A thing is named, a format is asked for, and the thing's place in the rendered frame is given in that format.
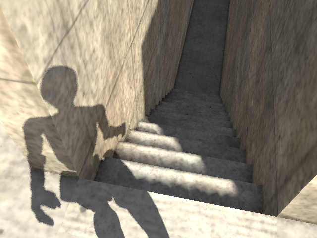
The stairs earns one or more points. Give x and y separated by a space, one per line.
186 148

